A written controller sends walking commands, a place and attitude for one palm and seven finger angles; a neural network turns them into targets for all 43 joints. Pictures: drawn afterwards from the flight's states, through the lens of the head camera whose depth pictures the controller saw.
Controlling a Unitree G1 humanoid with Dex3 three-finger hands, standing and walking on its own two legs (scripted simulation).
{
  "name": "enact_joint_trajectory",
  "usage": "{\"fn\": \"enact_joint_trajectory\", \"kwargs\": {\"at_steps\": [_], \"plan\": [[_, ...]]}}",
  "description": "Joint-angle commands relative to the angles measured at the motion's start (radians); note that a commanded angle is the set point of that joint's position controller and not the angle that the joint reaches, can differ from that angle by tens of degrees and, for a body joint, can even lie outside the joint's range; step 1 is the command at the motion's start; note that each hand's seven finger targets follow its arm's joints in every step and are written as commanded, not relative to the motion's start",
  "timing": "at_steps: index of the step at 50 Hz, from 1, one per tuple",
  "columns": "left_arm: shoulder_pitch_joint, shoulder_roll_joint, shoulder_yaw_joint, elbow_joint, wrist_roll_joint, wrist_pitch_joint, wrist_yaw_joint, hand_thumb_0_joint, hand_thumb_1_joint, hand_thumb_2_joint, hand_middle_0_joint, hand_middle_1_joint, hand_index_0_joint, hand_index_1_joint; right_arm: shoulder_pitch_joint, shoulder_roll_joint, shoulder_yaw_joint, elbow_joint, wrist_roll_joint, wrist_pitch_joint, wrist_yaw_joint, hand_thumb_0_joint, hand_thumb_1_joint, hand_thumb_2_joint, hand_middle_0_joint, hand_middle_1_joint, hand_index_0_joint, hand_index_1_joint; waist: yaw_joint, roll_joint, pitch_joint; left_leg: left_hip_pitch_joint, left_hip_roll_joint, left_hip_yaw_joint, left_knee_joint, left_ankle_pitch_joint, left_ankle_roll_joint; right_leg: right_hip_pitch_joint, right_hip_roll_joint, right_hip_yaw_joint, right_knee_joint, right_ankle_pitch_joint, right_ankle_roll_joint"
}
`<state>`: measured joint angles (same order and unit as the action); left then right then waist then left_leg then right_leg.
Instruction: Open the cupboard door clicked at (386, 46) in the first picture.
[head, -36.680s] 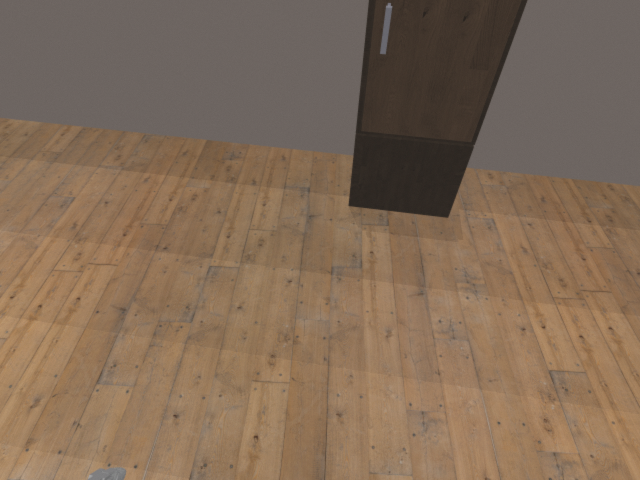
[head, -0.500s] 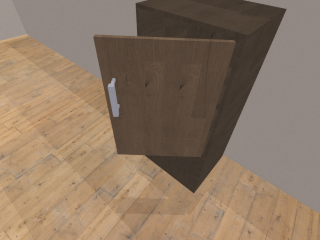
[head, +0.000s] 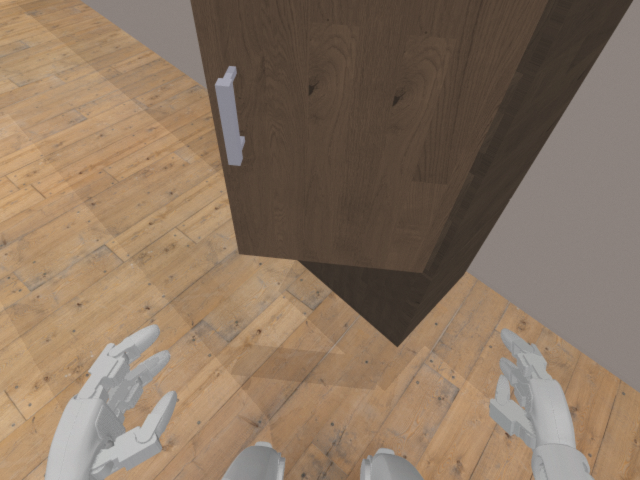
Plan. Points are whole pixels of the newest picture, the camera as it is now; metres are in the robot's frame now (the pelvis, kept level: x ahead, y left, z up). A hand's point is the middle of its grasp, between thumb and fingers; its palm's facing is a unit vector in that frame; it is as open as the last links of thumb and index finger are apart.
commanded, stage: raise the hand with hooked fingers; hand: left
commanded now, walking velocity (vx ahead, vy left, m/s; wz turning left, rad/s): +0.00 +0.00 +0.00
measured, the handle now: (233, 117) +0.58 +0.19 +0.13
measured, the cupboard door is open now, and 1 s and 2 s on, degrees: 40 40 40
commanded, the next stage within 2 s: move the hooked fingers beside the handle in 1.66 s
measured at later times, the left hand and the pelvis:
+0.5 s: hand (120, 329) +0.25 +0.24 +0.08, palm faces +0.03 -1.00 -0.08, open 11.7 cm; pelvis +0.04 +0.01 +0.02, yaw +0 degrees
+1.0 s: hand (87, 269) +0.29 +0.28 +0.12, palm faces +0.03 -1.00 -0.06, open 13.9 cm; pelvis +0.03 +0.02 +0.04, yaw +1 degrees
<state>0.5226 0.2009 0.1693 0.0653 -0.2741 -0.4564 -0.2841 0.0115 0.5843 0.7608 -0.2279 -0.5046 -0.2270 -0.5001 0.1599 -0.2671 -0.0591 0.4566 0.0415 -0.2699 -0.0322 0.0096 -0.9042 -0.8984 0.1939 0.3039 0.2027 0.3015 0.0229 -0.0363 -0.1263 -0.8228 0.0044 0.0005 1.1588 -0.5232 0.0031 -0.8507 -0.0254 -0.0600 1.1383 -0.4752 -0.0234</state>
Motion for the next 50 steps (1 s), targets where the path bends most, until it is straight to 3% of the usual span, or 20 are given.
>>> {"fn": "enact_joint_trajectory", "kwargs": {"at_steps": [1,3,5,6,8,11,13,15,16,19,24,29,31,38,46,47,50], "plan": [[-0.178,0.161,0.058,-0.478,-0.016,-0.137,0.028,0.0,0.363,0.67,-0.238,-0.645,-0.238,-0.645,0.025,-0.092,-0.009,-0.101,-0.015,-0.031,-0.021,0.0,-0.9,-0.9,0.2,0.3,0.2,0.3,-0.056,0.142,-0.144,0.075,-0.009,-0.041,-0.161,0.171,0.03,0.1,0.045,0.051,-0.204,0.053,-0.012],[-0.149,0.146,0.045,-0.404,-0.005,-0.118,-0.005,0.0,0.317,0.65,-0.242,-0.675,-0.242,-0.675,0.039,-0.096,-0.01,-0.066,-0.015,-0.036,-0.024,0.0,-0.9,-0.9,0.2,0.3,0.2,0.3,-0.073,0.155,-0.148,0.091,-0.005,-0.044,-0.143,0.219,0.028,0.08,0.046,0.03,-0.192,0.128,-0.007],[-0.133,0.149,0.055,-0.335,-0.017,-0.064,-0.044,0.0,0.27,0.63,-0.245,-0.705,-0.245,-0.705,0.036,-0.102,-0.008,-0.053,-0.008,-0.039,-0.028,0.0,-0.9,-0.9,0.2,0.3,0.2,0.3,-0.076,0.123,-0.153,0.078,-0.007,-0.048,-0.148,0.221,0.026,0.1,0.045,0.026,-0.21,0.14,0.001],[-0.126,0.163,0.078,-0.272,-0.031,-0.021,-0.073,0.0,0.247,0.62,-0.247,-0.72,-0.247,-0.72,0.032,-0.107,-0.006,-0.046,-0.005,-0.035,-0.033,0.0,-0.9,-0.9,0.2,0.3,0.2,0.3,-0.066,0.109,-0.133,0.071,-0.007,-0.054,-0.15,0.235,0.025,0.117,0.052,0.023,-0.211,0.156,-0.005],[-0.107,0.201,0.135,-0.292,-0.047,0.043,-0.098,0.0,0.2,0.6,-0.25,-0.75,-0.25,-0.75,0.03,-0.105,-0.01,-0.056,0.003,-0.029,-0.037,0.0,-0.9,-0.9,0.2,0.3,0.2,0.3,-0.043,0.089,-0.23,0.093,-0.012,-0.041,-0.164,0.279,0.025,0.202,0.039,0.032,-0.232,0.207,0.006],[-0.06,0.232,0.215,-0.286,-0.08,0.114,-0.095,0.0,0.13,0.57,-0.255,-0.795,-0.255,-0.795,0.003,-0.092,-0.006,-0.072,0.0,-0.016,-0.037,0.0,-0.9,-0.9,0.2,0.3,0.2,0.3,0.011,0.102,-0.273,0.13,-0.018,-0.043,-0.201,0.376,0.018,0.294,0.041,0.012,-0.229,0.302,-0.001],[-0.053,0.226,0.232,-0.324,-0.087,0.112,-0.074,0.0,0.083,0.55,-0.258,-0.825,-0.258,-0.825,0.01,-0.077,-0.008,-0.071,-0.002,-0.012,-0.036,0.0,-0.9,-0.9,0.2,0.3,0.2,0.3,0.011,0.075,-0.302,0.158,-0.014,-0.039,-0.213,0.428,0.016,0.32,0.036,0.003,-0.23,0.372,0.007],[-0.05,0.195,0.216,-0.315,-0.091,0.096,-0.052,0.0,0.037,0.53,-0.262,-0.855,-0.262,-0.855,0.009,-0.071,-0.006,-0.068,-0.004,-0.012,-0.032,0.0,-0.9,-0.9,0.2,0.3,0.2,0.3,0.004,0.059,-0.264,0.15,-0.015,-0.04,-0.228,0.416,0.013,0.303,0.035,-0.006,-0.237,0.357,0.011],[-0.058,0.214,0.233,-0.282,-0.093,0.093,-0.051,0.0,0.013,0.52,-0.263,-0.87,-0.263,-0.87,0.006,-0.075,-0.004,-0.067,-0.008,-0.01,-0.032,0.0,-0.9,-0.9,0.2,0.3,0.2,0.3,0.009,0.049,-0.228,0.142,-0.013,-0.045,-0.229,0.428,0.011,0.297,0.042,-0.01,-0.232,0.366,0.003],[-0.083,0.209,0.223,-0.254,-0.089,0.069,-0.058,0.0,-0.057,0.49,-0.268,-0.915,-0.268,-0.915,0.032,-0.089,-0.005,-0.064,-0.005,-0.008,-0.029,0.0,-0.9,-0.9,0.2,0.3,0.2,0.3,-0.014,0.031,-0.211,0.135,-0.013,-0.039,-0.243,0.388,0.011,0.277,0.036,-0.009,-0.248,0.32,0.012],[-0.155,0.25,0.234,-0.27,-0.1,0.055,-0.096,0.0,-0.173,0.44,-0.277,-0.99,-0.277,-0.99,0.059,-0.111,-0.003,-0.069,-0.001,-0.017,-0.033,0.0,-0.9,-0.9,0.2,0.3,0.2,0.3,-0.015,0.084,-0.239,0.189,-0.013,-0.036,-0.264,0.415,0.012,0.291,0.033,-0.006,-0.266,0.329,0.007],[-0.23,0.288,0.248,-0.273,-0.102,0.063,-0.089,0.0,-0.29,0.39,-0.285,-1.065,-0.285,-1.065,0.071,-0.123,0.005,-0.069,0.004,-0.018,-0.038,0.0,-0.9,-0.9,0.2,0.3,0.2,0.3,-0.019,0.128,-0.204,0.237,-0.006,-0.048,-0.304,0.407,0.006,0.276,0.04,-0.02,-0.286,0.288,0.0],[-0.267,0.323,0.272,-0.249,-0.1,0.077,-0.084,0.0,-0.337,0.37,-0.288,-1.095,-0.288,-1.095,0.075,-0.13,0.01,-0.067,0.002,-0.014,-0.04,0.0,-0.9,-0.9,0.2,0.3,0.2,0.3,-0.015,0.131,-0.194,0.237,-0.007,-0.05,-0.314,0.399,0.006,0.292,0.044,-0.02,-0.292,0.284,-0.005],[-0.4,0.345,0.273,-0.157,-0.109,0.14,-0.117,0.0,-0.5,0.3,-0.3,-1.2,-0.3,-1.2,0.077,-0.141,0.027,-0.08,0.011,0.003,-0.049,0.0,-0.9,-0.9,0.2,0.3,0.2,0.3,-0.023,0.14,-0.154,0.267,-0.005,-0.047,-0.364,0.344,0.005,0.308,0.045,-0.018,-0.345,0.251,-0.003],[-0.588,0.42,0.308,-0.052,-0.106,0.184,-0.149,0.0,-0.5,0.3,-0.3,-1.2,-0.3,-1.2,0.075,-0.148,0.043,-0.067,0.012,0.002,-0.065,0.0,-0.9,-0.9,0.2,0.3,0.2,0.3,-0.02,0.144,-0.135,0.3,-0.006,-0.054,-0.409,0.309,0.007,0.341,0.047,-0.01,-0.392,0.222,-0.01],[-0.612,0.428,0.316,-0.043,-0.106,0.188,-0.155,0.0,-0.5,0.3,-0.3,-1.2,-0.3,-1.2,0.079,-0.147,0.044,-0.067,0.013,0.005,-0.066,0.0,-0.9,-0.9,0.2,0.3,0.2,0.3,-0.022,0.133,-0.158,0.31,-0.006,-0.051,-0.416,0.313,0.009,0.353,0.045,-0.009,-0.397,0.226,-0.007],[-0.658,0.442,0.327,0.014,-0.109,0.201,-0.171,0.0,-0.5,0.3,-0.3,-1.2,-0.3,-1.2,0.078,-0.15,0.045,-0.061,0.014,0.006,-0.072,0.0,-0.9,-0.9,0.2,0.3,0.2,0.3,-0.023,0.11,-0.143,0.307,-0.007,-0.051,-0.428,0.301,0.011,0.361,0.042,-0.006,-0.414,0.219,-0.004]]}}
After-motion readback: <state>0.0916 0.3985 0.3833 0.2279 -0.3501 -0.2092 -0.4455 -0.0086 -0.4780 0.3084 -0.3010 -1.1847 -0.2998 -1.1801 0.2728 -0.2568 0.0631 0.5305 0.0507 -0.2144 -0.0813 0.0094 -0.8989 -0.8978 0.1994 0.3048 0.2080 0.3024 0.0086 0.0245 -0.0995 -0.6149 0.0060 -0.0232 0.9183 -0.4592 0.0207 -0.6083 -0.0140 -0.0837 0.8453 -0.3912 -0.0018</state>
